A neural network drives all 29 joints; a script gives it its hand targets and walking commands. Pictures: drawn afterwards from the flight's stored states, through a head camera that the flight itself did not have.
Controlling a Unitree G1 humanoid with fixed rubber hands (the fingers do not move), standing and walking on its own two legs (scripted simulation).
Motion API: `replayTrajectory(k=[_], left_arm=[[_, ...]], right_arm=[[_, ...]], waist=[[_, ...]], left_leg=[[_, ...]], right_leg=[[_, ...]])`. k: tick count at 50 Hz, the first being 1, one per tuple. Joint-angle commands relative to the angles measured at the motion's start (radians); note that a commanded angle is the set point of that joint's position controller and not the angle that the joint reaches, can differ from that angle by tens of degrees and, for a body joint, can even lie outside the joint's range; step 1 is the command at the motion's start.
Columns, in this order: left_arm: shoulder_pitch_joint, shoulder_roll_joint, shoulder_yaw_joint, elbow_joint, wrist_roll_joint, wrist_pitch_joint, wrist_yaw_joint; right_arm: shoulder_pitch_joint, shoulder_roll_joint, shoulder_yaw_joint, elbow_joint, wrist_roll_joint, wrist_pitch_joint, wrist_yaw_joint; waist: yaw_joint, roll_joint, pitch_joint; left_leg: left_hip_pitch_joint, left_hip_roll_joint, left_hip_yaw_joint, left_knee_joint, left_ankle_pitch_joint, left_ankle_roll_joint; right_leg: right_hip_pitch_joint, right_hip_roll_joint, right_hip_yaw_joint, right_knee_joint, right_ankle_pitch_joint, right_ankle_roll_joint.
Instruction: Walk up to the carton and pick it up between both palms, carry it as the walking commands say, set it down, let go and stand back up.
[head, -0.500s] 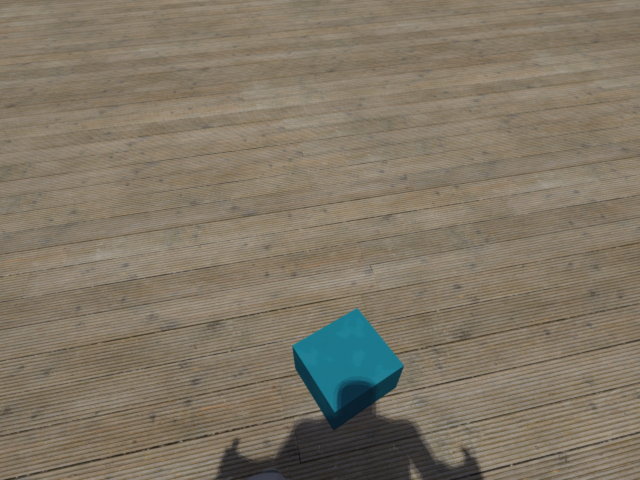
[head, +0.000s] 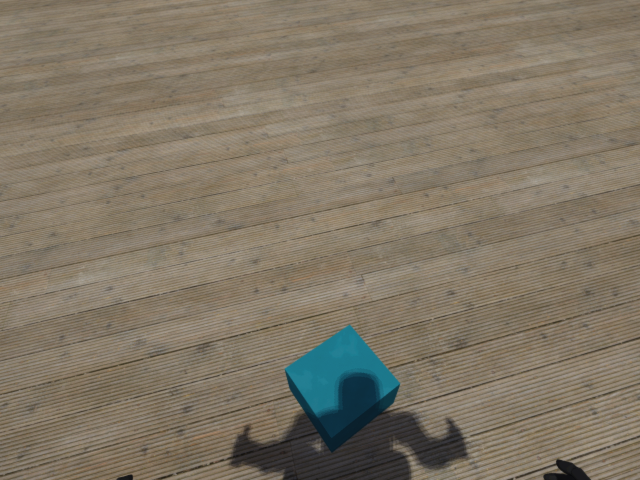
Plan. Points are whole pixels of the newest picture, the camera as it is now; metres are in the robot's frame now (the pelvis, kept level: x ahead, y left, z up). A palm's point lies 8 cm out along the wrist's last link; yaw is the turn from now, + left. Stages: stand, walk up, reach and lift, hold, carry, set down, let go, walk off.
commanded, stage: walk up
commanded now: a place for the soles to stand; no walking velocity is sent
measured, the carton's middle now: (341, 386) +0.49 -0.01 -0.67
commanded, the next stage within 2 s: none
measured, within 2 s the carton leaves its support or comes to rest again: neither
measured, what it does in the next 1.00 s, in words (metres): steps to the right, turning left: right foot, then left foot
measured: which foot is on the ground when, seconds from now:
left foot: down 0.00-0.72, up 0.74-0.92, down 0.94-1.00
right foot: down 0.00-0.40, up 0.42-0.68, down 0.70-0.94, up 0.96-1.00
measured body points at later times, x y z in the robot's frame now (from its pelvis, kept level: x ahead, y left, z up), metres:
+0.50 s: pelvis +0.00 -0.01 +0.01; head +0.04 +0.01 +0.46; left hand +0.13 +0.32 -0.10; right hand +0.07 -0.33 -0.10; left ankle +0.02 +0.12 -0.72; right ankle -0.04 -0.13 -0.67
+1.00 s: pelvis +0.04 -0.14 -0.04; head +0.06 -0.10 +0.41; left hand +0.04 +0.20 -0.16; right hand +0.18 -0.50 -0.10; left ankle +0.08 -0.02 -0.72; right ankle +0.08 -0.25 -0.70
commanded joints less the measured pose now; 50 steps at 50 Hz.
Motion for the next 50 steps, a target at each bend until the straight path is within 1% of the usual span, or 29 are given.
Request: replayTrajectory(k=[1,6,9,12,16,19,20,21,22,25,26,27,28,30,33,34,35,36,37,38,39,42,44,45,46,47,48,49,50], left_arm=[[-0.014,0.232,0.049,-0.034,0.0,-0.006,0.009],[-0.033,0.233,0.051,-0.005,0.011,0.0,0.009],[-0.064,0.232,0.056,-0.011,0.013,-0.001,0.0],[-0.072,0.222,0.05,-0.009,0.008,-0.001,0.001],[-0.061,0.214,0.047,0.012,0.012,0.001,0.003],[-0.079,0.217,0.053,0.007,0.014,0.002,0.0],[-0.164,0.301,0.138,-0.182,0.089,0.065,-0.045],[-0.219,0.267,0.14,-0.237,0.099,0.091,-0.058],[-0.222,0.269,0.149,-0.281,0.104,0.101,-0.06],[-0.098,0.255,0.163,-0.305,0.087,0.097,-0.083],[-0.081,0.24,0.165,-0.325,0.082,0.103,-0.097],[-0.085,0.239,0.168,-0.332,0.087,0.106,-0.111],[-0.091,0.229,0.168,-0.349,0.085,0.11,-0.116],[-0.102,0.229,0.175,-0.372,0.077,0.109,-0.121],[0.005,0.261,0.197,-0.376,0.074,0.113,-0.12],[0.072,0.253,0.2,-0.353,0.074,0.105,-0.114],[0.19,0.271,0.207,-0.315,0.082,0.1,-0.112],[0.294,0.371,0.232,-0.303,0.097,0.092,-0.104],[0.206,0.434,0.246,-0.352,0.085,0.09,-0.102],[0.073,0.41,0.231,-0.393,0.061,0.094,-0.102],[0.022,0.37,0.22,-0.41,0.057,0.091,-0.092],[0.011,0.332,0.191,-0.431,0.072,0.097,-0.081],[-0.016,0.319,0.188,-0.455,0.08,0.104,-0.08],[-0.055,0.309,0.177,-0.464,0.078,0.113,-0.081],[-0.058,0.263,0.174,-0.48,0.08,0.116,-0.078],[-0.038,0.207,0.155,-0.492,0.074,0.115,-0.074],[-0.012,0.251,0.175,-0.517,0.082,0.115,-0.071],[-0.02,0.314,0.192,-0.487,0.075,0.122,-0.062],[-0.018,0.305,0.188,-0.471,0.071,0.124,-0.061]], right_arm=[[-0.038,-0.264,-0.053,-0.027,-0.006,-0.017,-0.01],[-0.062,-0.239,-0.039,-0.021,-0.014,-0.014,-0.012],[-0.052,-0.238,-0.044,-0.008,-0.011,-0.017,-0.006],[-0.047,-0.227,-0.049,0.009,-0.017,-0.015,-0.009],[-0.045,-0.232,-0.045,0.015,-0.011,-0.015,-0.007],[-0.044,-0.224,-0.051,0.026,-0.012,-0.008,-0.003],[0.29,-0.392,-0.107,0.04,-0.006,-0.016,-0.04],[0.405,-0.468,-0.128,0.069,-0.007,-0.026,-0.067],[0.409,-0.479,-0.142,0.046,-0.006,-0.04,-0.091],[0.314,-0.421,-0.137,-0.041,-0.02,-0.078,-0.117],[0.273,-0.42,-0.142,-0.077,-0.031,-0.081,-0.119],[0.276,-0.421,-0.138,-0.104,-0.044,-0.08,-0.121],[0.293,-0.435,-0.142,-0.123,-0.047,-0.083,-0.122],[0.329,-0.44,-0.152,-0.136,-0.053,-0.088,-0.12],[0.271,-0.447,-0.167,-0.175,-0.054,-0.072,-0.115],[0.262,-0.434,-0.154,-0.18,-0.054,-0.071,-0.115],[0.238,-0.38,-0.134,-0.19,-0.061,-0.063,-0.117],[0.24,-0.286,-0.108,-0.212,-0.051,-0.062,-0.12],[0.226,-0.284,-0.098,-0.231,-0.036,-0.063,-0.142],[0.228,-0.349,-0.111,-0.214,-0.033,-0.061,-0.148],[0.318,-0.357,-0.12,-0.183,-0.028,-0.065,-0.145],[0.405,-0.369,-0.131,-0.123,-0.034,-0.063,-0.123],[0.454,-0.35,-0.138,-0.112,-0.017,-0.068,-0.117],[0.537,-0.361,-0.142,-0.093,-0.018,-0.073,-0.118],[0.66,-0.39,-0.169,-0.06,-0.03,-0.077,-0.122],[0.719,-0.507,-0.201,-0.071,-0.044,-0.087,-0.133],[0.614,-0.559,-0.194,-0.147,-0.039,-0.091,-0.149],[0.549,-0.536,-0.19,-0.148,-0.026,-0.096,-0.156],[0.481,-0.504,-0.174,-0.157,-0.028,-0.098,-0.158]], waist=[[-0.004,0.008,-0.194],[0.003,-0.01,-0.131],[-0.009,-0.034,-0.174],[-0.006,0.021,-0.17],[-0.012,-0.033,-0.161],[-0.013,-0.014,-0.108],[-0.079,-0.038,-0.051],[-0.127,0.046,-0.04],[-0.113,-0.005,-0.081],[-0.031,-0.041,-0.174],[0.0,0.041,-0.137],[-0.01,0.024,-0.119],[-0.022,0.11,-0.121],[-0.041,0.154,-0.112],[0.025,0.143,-0.132],[0.06,0.115,-0.141],[0.135,-0.001,-0.16],[0.188,-0.33,-0.129],[0.171,-0.389,-0.127],[0.091,-0.237,-0.056],[0.046,-0.177,-0.036],[0.018,-0.244,0.017],[-0.005,-0.253,0.026],[-0.061,-0.193,0.009],[-0.122,-0.039,-0.05],[-0.17,0.307,-0.094],[-0.113,0.188,-0.175],[-0.091,0.006,-0.133],[-0.059,0.012,-0.064]], left_leg=[[0.165,0.095,-0.101,-0.135,0.312,0.082],[0.126,0.12,-0.138,-0.239,0.253,0.073],[0.203,0.071,-0.088,-0.205,0.303,0.058],[0.214,0.093,-0.095,-0.257,0.341,0.059],[0.248,0.092,-0.09,-0.266,0.378,0.063],[0.213,0.073,-0.089,-0.311,0.299,0.054],[0.298,0.173,-0.351,-0.358,0.245,0.149],[0.42,0.328,-0.638,-0.423,0.187,0.24],[0.461,0.4,-0.684,-0.41,0.217,0.284],[0.365,0.31,-0.527,-0.329,0.293,0.241],[0.244,0.28,-0.463,-0.339,0.199,0.212],[0.179,0.257,-0.473,-0.336,0.129,0.224],[0.143,0.251,-0.472,-0.33,0.045,0.231],[0.065,0.236,-0.449,-0.296,0.015,0.238],[-0.114,0.204,-0.413,-0.247,-0.025,0.193],[-0.219,0.16,-0.397,-0.171,-0.029,0.166],[-0.413,0.07,-0.265,-0.023,-0.146,0.116],[-0.586,-0.097,-0.075,0.303,-0.329,0.046],[-0.645,-0.119,-0.079,0.485,-0.364,0.007],[-0.521,-0.048,-0.155,0.557,-0.273,0.02],[-0.485,-0.017,-0.143,0.531,-0.179,0.023],[-0.257,-0.02,-0.044,0.372,-0.149,0.019],[-0.11,-0.026,-0.012,0.212,-0.12,0.047],[0.046,-0.038,-0.031,0.077,-0.05,0.059],[0.261,-0.027,-0.119,-0.019,-0.04,0.089],[0.305,0.164,-0.551,-0.252,-0.311,0.148],[0.296,0.361,-0.97,-0.378,-0.295,0.258],[0.223,0.386,-0.898,-0.321,-0.258,0.307],[0.163,0.363,-0.812,-0.272,-0.097,0.297]], right_leg=[[0.002,-0.097,0.097,-0.177,0.334,-0.074],[0.042,-0.093,0.083,-0.233,0.298,-0.065],[0.037,-0.106,0.094,-0.26,0.344,-0.07],[0.063,-0.102,0.081,-0.249,0.367,-0.063],[0.086,-0.091,0.053,-0.278,0.432,-0.043],[0.082,-0.084,0.078,-0.303,0.333,-0.048],[-0.162,-0.005,-0.049,0.029,-0.023,-0.026],[-0.419,0.003,0.061,0.233,-0.216,-0.006],[-0.496,-0.05,0.145,0.369,-0.17,-0.01],[-0.429,-0.104,0.209,0.419,-0.05,0.001],[-0.359,-0.127,0.226,0.354,-0.062,0.002],[-0.343,-0.1,0.2,0.331,-0.098,-0.005],[-0.318,-0.099,0.185,0.296,-0.123,-0.002],[-0.285,-0.081,0.146,0.239,-0.148,-0.006],[-0.095,-0.053,0.098,0.138,-0.119,-0.035],[0.032,-0.022,0.064,0.08,-0.043,-0.051],[0.239,0.031,-0.003,0.009,-0.094,-0.071],[0.252,-0.16,0.292,-0.302,-0.375,-0.148],[0.137,-0.347,0.613,-0.471,-0.529,-0.244],[-0.012,-0.36,0.592,-0.475,-0.515,-0.287],[-0.013,-0.335,0.513,-0.407,-0.45,-0.237],[-0.178,-0.252,0.284,-0.317,-0.283,-0.227],[-0.265,-0.248,0.215,-0.276,-0.213,-0.249],[-0.338,-0.197,0.16,-0.149,-0.198,-0.214],[-0.497,-0.164,0.115,0.085,-0.311,-0.161],[-0.597,-0.057,0.026,0.435,-0.233,-0.056],[-0.636,-0.026,0.139,0.556,-0.182,-0.025],[-0.596,-0.091,0.164,0.625,-0.179,-0.01],[-0.607,-0.111,0.162,0.649,-0.155,-0.011]])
